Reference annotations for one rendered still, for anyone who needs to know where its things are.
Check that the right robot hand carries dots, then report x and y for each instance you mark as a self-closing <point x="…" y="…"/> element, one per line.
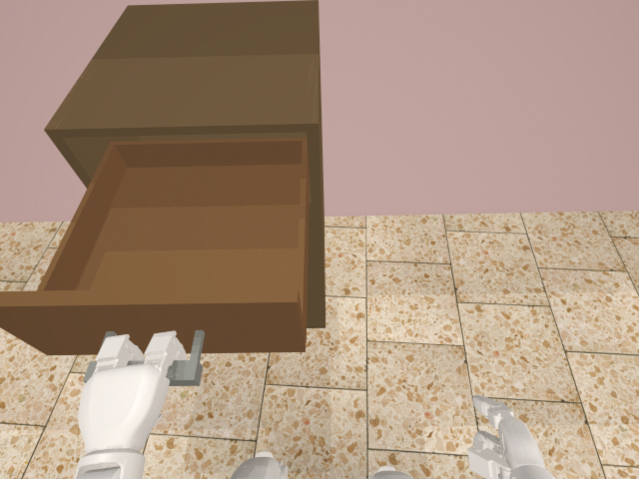
<point x="494" y="458"/>

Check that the robot left forearm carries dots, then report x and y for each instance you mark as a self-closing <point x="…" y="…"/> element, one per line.
<point x="111" y="464"/>

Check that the drawer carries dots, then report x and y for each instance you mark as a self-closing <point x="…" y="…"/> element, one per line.
<point x="180" y="235"/>

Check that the cabinet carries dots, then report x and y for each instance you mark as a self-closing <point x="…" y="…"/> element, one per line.
<point x="205" y="71"/>

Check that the left robot thigh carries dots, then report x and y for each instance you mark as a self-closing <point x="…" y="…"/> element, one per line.
<point x="261" y="468"/>

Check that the handle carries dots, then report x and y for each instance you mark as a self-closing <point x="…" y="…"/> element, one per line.
<point x="180" y="373"/>

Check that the left robot hand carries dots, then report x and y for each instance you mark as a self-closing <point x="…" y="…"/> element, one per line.
<point x="120" y="404"/>

